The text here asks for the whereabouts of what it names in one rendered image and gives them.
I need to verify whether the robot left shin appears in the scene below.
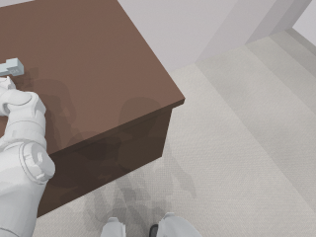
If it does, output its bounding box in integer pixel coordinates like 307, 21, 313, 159
103, 217, 119, 229

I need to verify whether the counter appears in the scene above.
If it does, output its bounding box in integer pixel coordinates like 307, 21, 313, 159
0, 0, 186, 218

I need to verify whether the tap lever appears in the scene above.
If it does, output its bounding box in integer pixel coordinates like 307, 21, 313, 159
0, 58, 25, 76

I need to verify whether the left robot forearm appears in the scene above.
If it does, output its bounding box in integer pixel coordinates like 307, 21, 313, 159
0, 89, 47, 153

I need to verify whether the robot right shin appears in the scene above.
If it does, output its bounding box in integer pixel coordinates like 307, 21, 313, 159
156, 212, 175, 237

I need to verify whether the robot shin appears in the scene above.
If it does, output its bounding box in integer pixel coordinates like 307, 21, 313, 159
156, 212, 175, 237
103, 217, 119, 229

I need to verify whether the left robot upper arm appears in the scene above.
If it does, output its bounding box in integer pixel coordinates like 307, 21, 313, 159
0, 142, 55, 237

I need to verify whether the robot left hand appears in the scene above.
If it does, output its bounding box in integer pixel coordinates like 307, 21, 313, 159
0, 76, 16, 117

